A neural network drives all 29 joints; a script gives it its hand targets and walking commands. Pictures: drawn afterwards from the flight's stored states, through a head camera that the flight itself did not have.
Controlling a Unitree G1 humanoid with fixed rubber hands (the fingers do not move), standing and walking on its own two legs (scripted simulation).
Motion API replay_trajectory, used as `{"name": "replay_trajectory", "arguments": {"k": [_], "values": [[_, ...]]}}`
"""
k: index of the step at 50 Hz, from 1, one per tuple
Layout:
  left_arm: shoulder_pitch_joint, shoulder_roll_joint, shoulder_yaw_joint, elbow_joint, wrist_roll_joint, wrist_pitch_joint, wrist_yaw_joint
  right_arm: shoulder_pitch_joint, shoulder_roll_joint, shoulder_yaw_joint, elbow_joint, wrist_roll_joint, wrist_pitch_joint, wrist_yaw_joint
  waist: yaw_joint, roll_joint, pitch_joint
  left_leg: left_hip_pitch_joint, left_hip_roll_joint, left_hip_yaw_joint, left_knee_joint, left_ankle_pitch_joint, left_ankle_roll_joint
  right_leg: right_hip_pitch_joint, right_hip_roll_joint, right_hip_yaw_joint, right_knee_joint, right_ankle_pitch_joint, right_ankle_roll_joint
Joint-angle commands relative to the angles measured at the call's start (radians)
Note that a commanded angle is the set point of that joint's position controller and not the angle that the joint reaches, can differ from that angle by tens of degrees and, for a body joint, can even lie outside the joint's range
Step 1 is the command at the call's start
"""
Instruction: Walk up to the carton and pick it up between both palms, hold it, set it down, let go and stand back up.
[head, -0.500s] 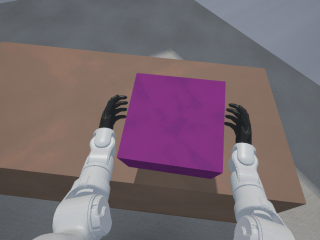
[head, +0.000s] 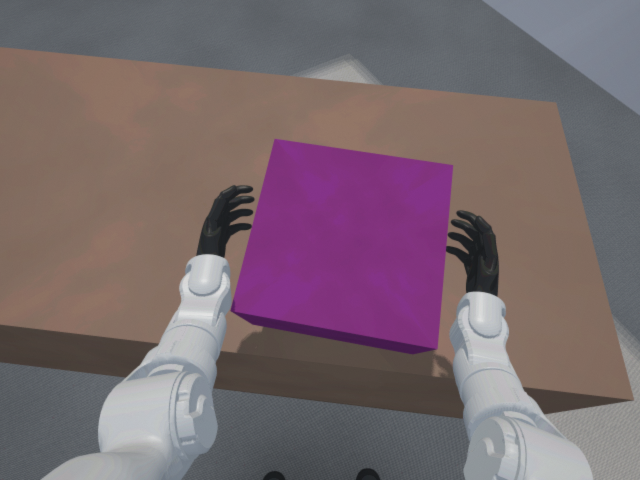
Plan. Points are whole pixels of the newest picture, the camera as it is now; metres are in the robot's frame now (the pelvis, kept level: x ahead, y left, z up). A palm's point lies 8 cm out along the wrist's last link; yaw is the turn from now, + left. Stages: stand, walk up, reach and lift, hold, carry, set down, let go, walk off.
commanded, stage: set down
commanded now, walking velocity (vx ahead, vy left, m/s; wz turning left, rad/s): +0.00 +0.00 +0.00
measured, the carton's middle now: (346, 250) +0.43 -0.02 -0.08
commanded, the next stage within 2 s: none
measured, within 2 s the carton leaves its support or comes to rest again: rests again in 0.72 s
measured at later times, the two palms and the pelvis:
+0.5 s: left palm (218, 244) +0.41 +0.17 -0.04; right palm (457, 291) +0.36 -0.18 -0.06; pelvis -0.01 +0.01 -0.01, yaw -1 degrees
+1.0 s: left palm (215, 248) +0.42 +0.18 -0.06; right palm (449, 286) +0.37 -0.17 -0.07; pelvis -0.01 +0.01 -0.01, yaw -1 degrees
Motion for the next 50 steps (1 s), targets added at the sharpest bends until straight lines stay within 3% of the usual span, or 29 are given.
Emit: {"name": "replay_trajectory", "arguments": {"k": [1,3,6,7,10,11,13,15,16,17,18,21,22,23,24,25,28,31,32,33,36,38,40,42,43,47,48,49,50], "values": [[-0.51,-0.447,-0.214,0.079,0.038,-0.108,-0.157,-0.534,0.476,0.223,0.098,-0.217,-0.079,0.146,-0.087,0.043,-0.614,-0.042,-0.003,0.048,0.095,0.495,-0.058,0.197,0.01,-0.071,0.08,0.664,-0.008],[-0.495,-0.466,-0.226,0.079,0.026,-0.138,-0.147,-0.561,0.477,0.242,0.069,-0.234,-0.114,0.152,-0.075,0.045,-0.735,0.027,0.001,0.031,0.113,0.596,-0.075,0.161,0.025,-0.08,0.07,0.684,-0.016],[-0.545,-0.466,-0.22,0.112,0.036,-0.152,-0.144,-0.537,0.451,0.175,0.157,-0.251,-0.113,0.152,-0.1,0.085,-0.709,0.053,0.012,0.025,0.132,0.609,-0.09,0.063,0.032,-0.098,0.056,0.606,-0.027],[-0.528,-0.459,-0.225,0.132,0.028,-0.159,-0.141,-0.582,0.446,0.187,0.112,-0.245,-0.134,0.152,-0.07,0.103,-0.749,0.063,0.005,0.033,0.155,0.618,-0.093,0.042,0.032,-0.088,0.059,0.581,-0.033],[-0.545,-0.453,-0.228,0.184,0.016,-0.182,-0.137,-0.6,0.411,0.167,0.147,-0.256,-0.141,0.161,-0.094,0.092,-0.73,0.038,0.017,0.016,0.156,0.631,-0.093,-0.032,0.035,-0.106,0.065,0.566,-0.032],[-0.543,-0.446,-0.21,0.17,0.03,-0.187,-0.136,-0.599,0.424,0.171,0.143,-0.253,-0.145,0.164,-0.067,0.101,-0.779,0.067,0.016,0.026,0.177,0.658,-0.097,-0.037,0.042,-0.098,0.067,0.569,-0.041],[-0.589,-0.438,-0.22,0.193,0.011,-0.207,-0.136,-0.589,0.406,0.151,0.18,-0.263,-0.153,0.165,-0.09,0.072,-0.773,0.043,0.02,0.018,0.177,0.633,-0.096,-0.053,0.044,-0.099,0.063,0.556,-0.043],[-0.582,-0.437,-0.208,0.253,0.027,-0.209,-0.141,-0.597,0.409,0.12,0.19,-0.293,-0.142,0.166,-0.095,0.091,-0.766,-0.019,0.017,0.031,0.189,0.602,-0.094,-0.054,0.025,-0.088,0.069,0.562,-0.05],[-0.587,-0.428,-0.223,0.211,0.008,-0.22,-0.139,-0.584,0.412,0.125,0.202,-0.287,-0.153,0.17,-0.104,0.094,-0.795,0.017,0.021,0.017,0.182,0.652,-0.1,-0.052,0.033,-0.1,0.079,0.585,-0.042],[-0.566,-0.432,-0.207,0.25,0.017,-0.21,-0.141,-0.596,0.388,0.125,0.222,-0.274,-0.155,0.167,-0.085,0.096,-0.751,0.057,0.017,0.035,0.177,0.674,-0.097,-0.081,0.041,-0.098,0.076,0.57,-0.039],[-0.587,-0.459,-0.227,0.247,0.01,-0.22,-0.143,-0.588,0.412,0.118,0.237,-0.296,-0.159,0.168,-0.096,0.099,-0.801,0.069,0.02,0.027,0.201,0.71,-0.108,-0.098,0.04,-0.109,0.07,0.576,-0.045],[-0.572,-0.413,-0.187,0.3,0.024,-0.235,-0.14,-0.633,0.372,0.122,0.199,-0.28,-0.169,0.176,-0.077,0.079,-0.781,0.007,0.022,0.018,0.219,0.68,-0.106,-0.142,0.034,-0.096,0.094,0.564,-0.051],[-0.607,-0.398,-0.207,0.296,0.015,-0.237,-0.139,-0.624,0.372,0.105,0.26,-0.279,-0.169,0.174,-0.108,0.094,-0.755,0.006,0.023,0.023,0.213,0.68,-0.097,-0.147,0.039,-0.097,0.091,0.569,-0.051],[-0.602,-0.401,-0.201,0.309,0.005,-0.24,-0.145,-0.642,0.36,0.128,0.235,-0.263,-0.177,0.166,-0.086,0.091,-0.789,0.021,0.023,0.016,0.221,0.695,-0.106,-0.133,0.044,-0.1,0.1,0.581,-0.048],[-0.612,-0.402,-0.213,0.309,0.007,-0.244,-0.141,-0.633,0.364,0.111,0.262,-0.283,-0.175,0.168,-0.121,0.097,-0.809,0.008,0.026,0.014,0.229,0.695,-0.101,-0.176,0.049,-0.097,0.095,0.574,-0.051],[-0.612,-0.414,-0.217,0.302,-0.004,-0.244,-0.137,-0.633,0.353,0.112,0.274,-0.286,-0.178,0.169,-0.09,0.113,-0.844,0.026,0.026,0.016,0.233,0.728,-0.112,-0.177,0.044,-0.104,0.092,0.587,-0.051],[-0.616,-0.397,-0.216,0.313,-0.02,-0.253,-0.142,-0.613,0.341,0.098,0.289,-0.263,-0.189,0.168,-0.109,0.112,-0.867,0.076,0.028,0.021,0.248,0.804,-0.124,-0.236,0.055,-0.11,0.093,0.578,-0.059],[-0.629,-0.418,-0.241,0.314,-0.011,-0.274,-0.142,-0.622,0.353,0.102,0.342,-0.291,-0.207,0.174,-0.124,0.137,-0.864,0.057,0.032,0.024,0.279,0.814,-0.121,-0.256,0.049,-0.103,0.098,0.577,-0.061],[-0.602,-0.392,-0.225,0.306,-0.019,-0.277,-0.142,-0.607,0.357,0.108,0.351,-0.28,-0.21,0.17,-0.101,0.109,-0.866,0.043,0.032,0.033,0.27,0.815,-0.119,-0.207,0.048,-0.102,0.087,0.602,-0.061],[-0.602,-0.401,-0.225,0.339,-0.015,-0.268,-0.149,-0.599,0.339,0.102,0.363,-0.271,-0.2,0.172,-0.122,0.122,-0.829,0.034,0.022,0.031,0.254,0.779,-0.117,-0.206,0.048,-0.094,0.084,0.611,-0.059],[-0.62,-0.362,-0.202,0.341,-0.027,-0.282,-0.153,-0.599,0.352,0.102,0.365,-0.274,-0.203,0.167,-0.105,0.079,-0.837,-0.044,0.018,0.043,0.228,0.709,-0.099,-0.152,0.043,-0.083,0.109,0.633,-0.048],[-0.616,-0.369,-0.217,0.339,-0.017,-0.278,-0.15,-0.601,0.322,0.085,0.401,-0.268,-0.204,0.167,-0.129,0.125,-0.797,-0.036,0.017,0.044,0.234,0.726,-0.11,-0.189,0.048,-0.088,0.111,0.615,-0.047],[-0.603,-0.38,-0.223,0.369,-0.032,-0.283,-0.156,-0.611,0.32,0.078,0.375,-0.283,-0.215,0.161,-0.132,0.097,-0.813,-0.001,0.025,0.03,0.247,0.739,-0.114,-0.254,0.058,-0.099,0.097,0.583,-0.048],[-0.578,-0.364,-0.198,0.314,0.002,-0.284,-0.147,-0.572,0.342,0.071,0.4,-0.293,-0.212,0.166,-0.117,0.106,-0.812,0.009,0.017,0.04,0.258,0.784,-0.111,-0.242,0.056,-0.086,0.104,0.617,-0.053],[-0.59,-0.38,-0.216,0.356,-0.012,-0.288,-0.152,-0.584,0.339,0.093,0.431,-0.27,-0.224,0.165,-0.118,0.136,-0.82,0.018,0.027,0.031,0.268,0.8,-0.12,-0.245,0.054,-0.095,0.096,0.592,-0.06],[-0.579,-0.353,-0.22,0.339,-0.027,-0.303,-0.151,-0.588,0.32,0.069,0.396,-0.288,-0.239,0.16,-0.13,0.105,-0.855,0.027,0.025,0.032,0.26,0.817,-0.119,-0.249,0.062,-0.097,0.086,0.62,-0.052],[-0.605,-0.374,-0.218,0.367,-0.023,-0.295,-0.151,-0.594,0.32,0.064,0.442,-0.284,-0.232,0.162,-0.125,0.125,-0.843,0.017,0.024,0.019,0.252,0.8,-0.116,-0.264,0.064,-0.1,0.088,0.599,-0.051],[-0.551,-0.36,-0.2,0.379,-0.023,-0.304,-0.153,-0.575,0.319,0.091,0.402,-0.274,-0.237,0.161,-0.102,0.105,-0.829,0.016,0.023,0.043,0.253,0.802,-0.108,-0.238,0.058,-0.089,0.085,0.62,-0.047],[-0.563,-0.355,-0.202,0.371,-0.005,-0.293,-0.16,-0.57,0.328,0.086,0.436,-0.256,-0.223,0.169,-0.12,0.121,-0.777,-0.007,0.019,0.038,0.253,0.774,-0.111,-0.226,0.052,-0.084,0.089,0.615,-0.055]]}}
